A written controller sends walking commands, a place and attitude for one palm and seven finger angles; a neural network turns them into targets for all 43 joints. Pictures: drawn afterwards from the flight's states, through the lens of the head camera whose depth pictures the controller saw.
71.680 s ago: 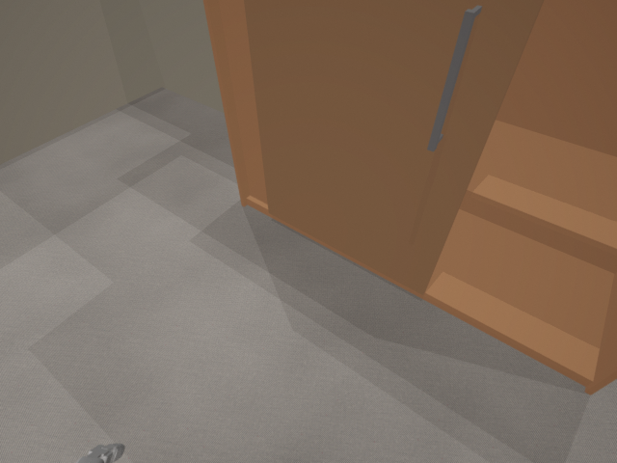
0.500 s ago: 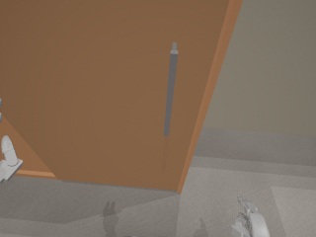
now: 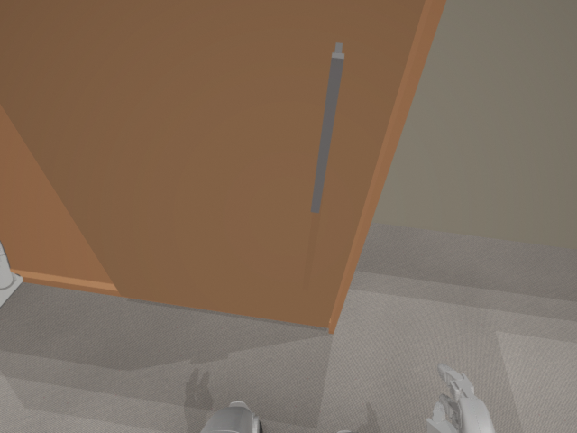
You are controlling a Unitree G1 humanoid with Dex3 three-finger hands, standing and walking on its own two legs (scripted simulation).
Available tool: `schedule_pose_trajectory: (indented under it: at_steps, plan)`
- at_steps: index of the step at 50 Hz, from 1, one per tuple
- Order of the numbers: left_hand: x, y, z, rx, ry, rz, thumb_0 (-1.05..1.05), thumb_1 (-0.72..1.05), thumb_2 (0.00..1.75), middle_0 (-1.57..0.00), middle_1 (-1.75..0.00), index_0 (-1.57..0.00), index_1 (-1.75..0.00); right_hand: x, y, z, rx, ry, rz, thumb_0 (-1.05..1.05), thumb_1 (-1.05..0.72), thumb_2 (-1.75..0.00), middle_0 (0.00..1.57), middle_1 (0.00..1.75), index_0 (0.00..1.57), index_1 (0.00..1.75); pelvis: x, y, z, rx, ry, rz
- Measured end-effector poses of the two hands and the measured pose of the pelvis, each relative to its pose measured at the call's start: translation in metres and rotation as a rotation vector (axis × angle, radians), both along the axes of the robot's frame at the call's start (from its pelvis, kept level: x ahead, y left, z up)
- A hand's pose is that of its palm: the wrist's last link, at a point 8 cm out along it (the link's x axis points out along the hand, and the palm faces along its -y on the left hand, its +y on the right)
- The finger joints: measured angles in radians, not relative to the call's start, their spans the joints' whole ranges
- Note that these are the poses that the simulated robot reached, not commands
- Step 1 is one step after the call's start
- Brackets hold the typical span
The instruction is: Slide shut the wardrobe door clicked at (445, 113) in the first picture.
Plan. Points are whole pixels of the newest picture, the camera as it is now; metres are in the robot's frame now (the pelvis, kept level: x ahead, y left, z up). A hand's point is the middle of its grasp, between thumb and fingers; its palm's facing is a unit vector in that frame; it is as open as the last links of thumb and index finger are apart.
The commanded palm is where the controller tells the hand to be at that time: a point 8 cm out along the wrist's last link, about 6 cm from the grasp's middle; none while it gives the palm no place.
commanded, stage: step back with the hand held close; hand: left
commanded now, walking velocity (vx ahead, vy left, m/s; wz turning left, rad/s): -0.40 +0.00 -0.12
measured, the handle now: (325, 140) +0.56 -0.03 +0.11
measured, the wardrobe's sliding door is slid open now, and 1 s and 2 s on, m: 0.01 0.01 0.01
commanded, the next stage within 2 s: stop stepping back and stand still in 0.12 s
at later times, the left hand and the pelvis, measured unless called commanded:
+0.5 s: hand out of the picture +0.10 +0.27 +0.21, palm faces +0.42 -0.83 -0.37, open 7.4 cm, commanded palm +0.04 +0.31 +0.21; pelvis -0.12 +0.02 +0.02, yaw -6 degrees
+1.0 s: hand out of the picture +0.08 +0.28 +0.20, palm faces +0.38 -0.84 -0.38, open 7.4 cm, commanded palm none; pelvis -0.15 +0.05 +0.02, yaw -7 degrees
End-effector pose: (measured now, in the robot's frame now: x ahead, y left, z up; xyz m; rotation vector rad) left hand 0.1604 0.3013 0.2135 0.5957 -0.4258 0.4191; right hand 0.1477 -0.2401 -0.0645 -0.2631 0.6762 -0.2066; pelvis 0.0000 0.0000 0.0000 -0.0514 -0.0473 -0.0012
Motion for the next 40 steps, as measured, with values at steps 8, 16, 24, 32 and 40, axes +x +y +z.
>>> schedule_pose_trajectory:
  at_steps: [8, 16, 24, 32, 40]
  plan:
    - [-0.043, 0.01, -0.001, -0.091, -0.005, 0.013, 0.01, 0.88, 0.9, -0.21, -0.3, -0.21, -0.3, -0.024, 0.016, 0.013, -0.029, 0.046, 0.057, 0.01, -0.9, -0.89, 0.21, 0.3, 0.2, 0.3, -0.036, 0.014, 0.011, 0.06, 0.029, -0.014]
    - [-0.076, 0.024, -0.003, -0.106, 0.054, -0.009, 0.01, 0.89, 0.9, -0.21, -0.3, -0.21, -0.3, -0.064, 0.04, 0.026, 0.037, -0.054, 0.029, 0.01, -0.9, -0.89, 0.21, 0.3, 0.2, 0.3, -0.084, 0.022, 0.017, 0.015, 0.019, -0.048]
    - [-0.105, 0.006, 0.005, -0.121, 0.062, -0.053, 0.01, 0.88, 0.9, -0.21, -0.3, -0.21, -0.3, -0.128, 0.033, 0.019, 0.047, 0.01, 0.02, 0.01, -0.9, -0.89, 0.21, 0.3, 0.21, 0.3, -0.121, 0.021, 0.022, 0.031, 0.02, -0.092]
    - [-0.109, 0.021, -0.002, -0.128, 0.09, -0.074, 0.01, 0.88, 0.9, -0.21, -0.3, -0.21, -0.3, -0.192, 0.011, 0.017, -0.019, 0.069, -0.143, 0.01, -0.9, -0.89, 0.21, 0.3, 0.2, 0.3, -0.137, 0.036, 0.022, 0.03, 0.005, -0.102]
    - [-0.123, 0.014, 0.001, -0.086, 0.138, -0.067, 0.02, 0.89, 0.9, -0.21, -0.3, -0.21, -0.3, -0.217, 0.015, 0.01, 0.017, 0.094, -0.15, 0.01, -0.9, -0.89, 0.2, 0.3, 0.2, 0.3, -0.152, 0.032, 0.026, 0.036, 0.012, -0.114]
